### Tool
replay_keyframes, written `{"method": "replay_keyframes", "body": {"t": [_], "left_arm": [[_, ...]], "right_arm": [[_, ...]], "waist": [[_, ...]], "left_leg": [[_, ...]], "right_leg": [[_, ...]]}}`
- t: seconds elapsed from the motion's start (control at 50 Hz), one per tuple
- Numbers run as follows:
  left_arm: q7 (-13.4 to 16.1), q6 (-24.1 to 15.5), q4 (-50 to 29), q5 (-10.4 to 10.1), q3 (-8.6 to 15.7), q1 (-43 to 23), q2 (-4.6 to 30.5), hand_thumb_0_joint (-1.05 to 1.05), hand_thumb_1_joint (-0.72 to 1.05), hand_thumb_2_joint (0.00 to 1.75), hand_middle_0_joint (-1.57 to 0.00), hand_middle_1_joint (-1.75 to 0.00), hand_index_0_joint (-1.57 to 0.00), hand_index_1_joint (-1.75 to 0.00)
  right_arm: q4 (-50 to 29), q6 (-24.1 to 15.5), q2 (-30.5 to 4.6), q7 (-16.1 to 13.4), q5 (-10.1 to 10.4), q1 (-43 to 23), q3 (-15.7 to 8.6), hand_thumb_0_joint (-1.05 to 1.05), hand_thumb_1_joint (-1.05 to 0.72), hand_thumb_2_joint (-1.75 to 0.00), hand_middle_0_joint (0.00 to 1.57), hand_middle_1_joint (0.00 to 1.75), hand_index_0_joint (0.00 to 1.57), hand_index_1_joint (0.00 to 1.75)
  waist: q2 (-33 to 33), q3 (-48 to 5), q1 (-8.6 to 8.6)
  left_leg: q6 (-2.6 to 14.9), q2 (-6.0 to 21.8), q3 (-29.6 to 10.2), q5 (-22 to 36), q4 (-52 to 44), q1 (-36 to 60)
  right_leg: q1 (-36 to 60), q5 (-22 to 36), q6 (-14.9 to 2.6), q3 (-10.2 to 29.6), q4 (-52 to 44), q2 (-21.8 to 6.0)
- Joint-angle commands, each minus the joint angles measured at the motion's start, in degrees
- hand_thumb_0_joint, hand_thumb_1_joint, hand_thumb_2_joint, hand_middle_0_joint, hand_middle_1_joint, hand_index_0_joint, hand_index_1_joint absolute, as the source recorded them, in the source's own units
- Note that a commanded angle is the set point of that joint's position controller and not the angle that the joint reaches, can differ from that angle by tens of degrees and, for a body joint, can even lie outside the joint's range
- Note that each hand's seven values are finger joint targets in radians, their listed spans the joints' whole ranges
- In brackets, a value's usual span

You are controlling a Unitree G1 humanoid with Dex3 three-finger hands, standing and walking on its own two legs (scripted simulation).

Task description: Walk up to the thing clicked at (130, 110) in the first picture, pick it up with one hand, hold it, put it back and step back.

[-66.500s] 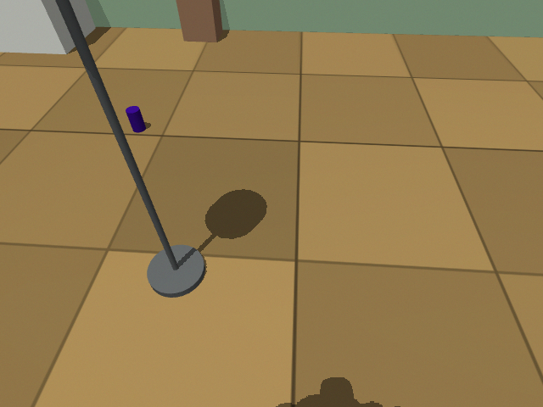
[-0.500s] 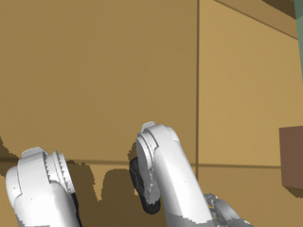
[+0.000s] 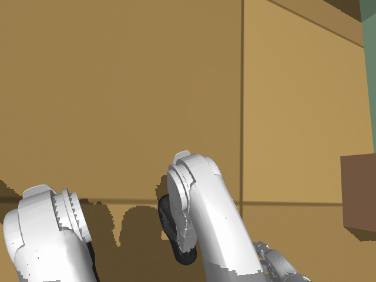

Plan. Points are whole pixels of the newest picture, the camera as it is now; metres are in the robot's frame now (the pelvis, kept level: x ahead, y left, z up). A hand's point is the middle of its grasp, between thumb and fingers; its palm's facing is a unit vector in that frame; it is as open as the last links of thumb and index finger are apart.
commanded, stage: open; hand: left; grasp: from above
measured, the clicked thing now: out of the picture +0.45 +0.38 -0.25
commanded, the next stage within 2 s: withdraw in 0.28 s
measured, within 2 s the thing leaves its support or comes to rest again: neither
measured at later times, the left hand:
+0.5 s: hand out of the picture +0.44 +0.40 -0.18, palm faces -0.42 -0.13 -0.90, open 13.3 cm
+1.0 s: hand out of the picture +0.42 +0.41 +0.00, palm faces -0.51 -0.14 -0.85, open 14.1 cm
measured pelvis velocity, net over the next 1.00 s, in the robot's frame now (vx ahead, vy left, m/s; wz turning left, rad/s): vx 0.00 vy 0.00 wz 0.08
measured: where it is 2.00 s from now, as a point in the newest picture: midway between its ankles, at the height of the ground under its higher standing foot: (136, 259)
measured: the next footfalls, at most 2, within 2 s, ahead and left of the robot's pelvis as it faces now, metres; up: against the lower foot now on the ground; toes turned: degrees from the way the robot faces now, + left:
none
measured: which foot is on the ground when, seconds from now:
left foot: down 0.00-1.00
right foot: down 0.00-1.00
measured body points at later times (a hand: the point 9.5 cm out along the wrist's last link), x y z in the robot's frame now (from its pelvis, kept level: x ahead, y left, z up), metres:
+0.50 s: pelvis +0.00 +0.00 +0.00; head +0.25 +0.12 +0.35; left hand +0.46 +0.40 -0.13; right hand +0.08 -0.27 -0.08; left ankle +0.07 +0.13 -0.28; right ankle +0.11 -0.13 -0.28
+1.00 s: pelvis +0.00 +0.00 +0.09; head +0.21 +0.09 +0.47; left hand +0.45 +0.41 +0.05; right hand +0.12 -0.26 -0.02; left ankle +0.07 +0.13 -0.28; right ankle +0.11 -0.13 -0.28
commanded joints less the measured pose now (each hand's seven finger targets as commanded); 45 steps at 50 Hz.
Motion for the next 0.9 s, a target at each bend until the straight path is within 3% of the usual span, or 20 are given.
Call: {"method": "replay_keyframes", "body": {"t": [0.0,0.1,0.34,0.36,0.38,0.4,0.44,0.52,0.54,0.62,0.68,0.72,0.78,0.82,0.88], "left_arm": [[1.78,-0.57,-9.93,-2.04,2.65,-14.24,16.18,0.00,-0.42,1.12,-0.10,-1.20,-0.12,-1.17],[1.38,-1.53,-10.15,-1.67,2.69,-15.57,16.56,0.00,-0.43,1.16,-0.11,-1.20,-0.12,-1.19],[3.63,-2.80,-8.95,-0.32,3.34,-16.25,18.48,0.00,-0.41,1.19,-0.11,-1.21,-0.12,-1.20],[3.70,-2.62,-8.40,-0.34,3.30,-16.14,18.18,0.00,-0.40,1.18,-0.11,-1.22,-0.13,-1.21],[3.69,-2.44,-7.61,-0.12,2.21,-16.31,17.37,0.00,-0.48,1.10,-0.06,-1.14,-0.08,-1.13],[3.97,-2.43,-8.11,-0.28,2.80,-17.19,17.94,0.00,-0.53,1.02,-0.06,-1.06,-0.07,-1.05],[4.58,-2.42,-10.04,-0.19,4.39,-17.66,20.41,0.00,-0.53,0.98,-0.06,-1.04,-0.08,-1.03],[3.63,-0.52,-16.13,-0.41,5.61,-15.93,21.60,0.00,-0.54,0.99,-0.06,-1.03,-0.07,-1.02],[3.22,0.06,-20.24,-1.48,6.86,-16.19,22.67,0.00,-0.54,0.99,-0.06,-1.03,-0.07,-1.02],[-0.80,3.80,-30.65,-4.83,6.46,-14.10,20.64,0.00,-0.56,0.99,-0.07,-1.01,-0.07,-1.01],[-5.77,6.87,-34.54,-7.15,4.93,-14.55,17.86,0.00,-0.55,0.99,-0.07,-1.00,-0.07,-1.00],[-9.72,8.60,-32.00,-8.55,3.11,-11.73,14.37,0.00,-0.56,1.00,-0.07,-0.99,-0.06,-1.00],[-16.45,10.05,-30.81,-10.25,-1.18,-7.94,8.53,0.00,-0.55,1.00,-0.07,-0.99,-0.07,-1.00],[-20.76,9.48,-33.06,-11.99,-3.40,-8.08,5.89,0.00,-0.55,1.00,-0.07,-1.00,-0.07,-1.00],[-24.78,6.98,-34.47,-15.05,-5.81,-8.22,2.03,0.00,-0.53,0.99,-0.08,-1.00,-0.07,-1.00]], "right_arm": [[-0.17,0.76,-17.44,-1.06,0.29,10.77,-5.29,0.00,-0.89,-0.90,0.20,0.30,0.20,0.30],[-0.48,1.02,-17.41,-0.93,0.37,11.06,-4.92,0.00,-0.89,-0.90,0.20,0.30,0.20,0.30],[-0.74,1.14,-17.32,-1.10,-0.05,9.45,-4.24,0.00,-0.89,-0.90,0.20,0.30,0.20,0.30],[-0.67,1.05,-17.23,-1.09,-0.06,9.76,-4.21,0.00,-0.89,-0.90,0.20,0.30,0.20,0.30],[-0.66,0.91,-16.85,-1.01,0.09,9.69,-4.09,0.00,-0.90,-0.90,0.20,0.30,0.20,0.30],[-0.52,0.84,-17.29,-1.03,0.20,9.81,-4.31,0.00,-0.91,-0.90,0.20,0.30,0.20,0.30],[-1.24,0.76,-17.50,-1.22,0.09,9.67,-4.30,0.00,-0.90,-0.90,0.20,0.30,0.20,0.30],[-1.67,0.78,-16.97,-1.16,0.32,9.81,-5.72,0.00,-0.91,-0.90,0.20,0.30,0.20,0.30],[-2.23,0.99,-17.10,-1.22,0.78,9.39,-6.65,0.00,-0.91,-0.90,0.20,0.30,0.20,0.30],[-3.84,1.88,-16.30,-1.02,2.36,9.89,-9.94,0.00,-0.91,-0.90,0.20,0.30,0.20,0.30],[-4.10,3.59,-15.59,-1.36,4.00,12.12,-11.75,0.00,-0.91,-0.90,0.20,0.30,0.20,0.30],[-3.19,4.90,-14.79,-1.75,4.61,13.59,-12.08,0.00,-0.91,-0.90,0.20,0.30,0.20,0.30],[-3.55,6.69,-13.90,-2.41,5.44,14.30,-12.12,0.00,-0.91,-0.90,0.20,0.30,0.20,0.30],[-3.74,7.25,-13.39,-3.07,6.10,14.61,-12.20,0.00,-0.91,-0.90,0.20,0.30,0.20,0.30],[-3.50,7.41,-12.89,-4.19,6.60,14.49,-12.25,0.00,-0.91,-0.90,0.20,0.30,0.20,0.30]], "waist": [[28.85,-39.84,-0.61],[26.96,-37.65,-1.46],[27.94,-39.25,-1.03],[27.64,-38.71,-1.24],[27.68,-37.79,-1.53],[27.34,-37.26,-1.68],[28.46,-39.57,-0.86],[33.87,-44.91,1.26],[35.23,-47.33,2.66],[37.32,-53.21,4.99],[34.86,-55.01,4.80],[31.27,-51.84,5.34],[25.63,-47.28,4.77],[22.33,-44.15,4.06],[16.17,-41.10,2.70]], "left_leg": [[0.60,1.53,5.62,13.63,-14.37,35.27],[0.99,1.42,6.17,12.22,-13.55,33.24],[1.06,1.65,6.11,10.88,-13.63,33.61],[1.14,1.60,6.11,11.34,-13.40,33.76],[1.08,1.63,6.10,10.58,-13.56,33.06],[1.00,1.64,6.01,10.28,-13.74,32.85],[0.98,1.63,6.10,10.40,-13.87,34.01],[0.65,1.66,6.79,12.35,-15.13,38.44],[0.62,1.51,7.33,12.90,-15.73,39.21],[0.46,1.45,7.60,14.74,-18.86,44.36],[0.93,1.29,7.84,14.93,-21.91,46.11],[1.48,1.02,8.11,14.11,-23.72,44.83],[2.20,0.59,7.98,11.53,-25.99,41.72],[2.62,0.52,7.71,8.57,-28.21,39.35],[2.99,0.54,7.43,7.73,-29.09,38.29]], "right_leg": [[15.44,16.49,-5.10,-5.95,-11.74,0.50],[15.92,15.65,-5.11,-5.76,-12.78,0.59],[15.68,14.91,-4.79,-6.12,-12.36,1.01],[15.60,15.25,-4.72,-6.14,-12.33,0.88],[15.14,14.76,-4.93,-5.98,-12.28,0.92],[14.56,14.45,-4.96,-6.09,-12.27,0.89],[15.78,14.58,-4.86,-6.12,-12.32,0.93],[16.08,15.82,-5.12,-5.14,-12.13,0.57],[16.22,16.15,-5.26,-4.61,-12.35,0.37],[15.84,16.75,-5.71,-3.20,-13.47,-0.31],[18.22,16.97,-5.56,-2.04,-16.69,-0.44],[18.98,15.85,-5.42,-1.30,-19.31,-0.48],[20.44,13.66,-5.85,-0.49,-22.60,-0.15],[22.76,12.41,-5.82,-0.09,-25.00,-0.30],[24.02,12.59,-5.83,0.54,-27.87,-0.28]]}}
